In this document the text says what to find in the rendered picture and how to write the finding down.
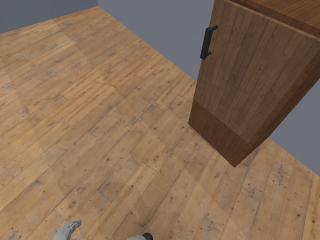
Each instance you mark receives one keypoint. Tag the handle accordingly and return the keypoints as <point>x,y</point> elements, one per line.
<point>206,42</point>

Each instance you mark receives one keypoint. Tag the cupboard door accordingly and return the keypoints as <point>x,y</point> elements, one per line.
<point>254,61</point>

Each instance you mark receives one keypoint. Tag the left robot hand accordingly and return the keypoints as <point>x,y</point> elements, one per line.
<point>68,228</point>

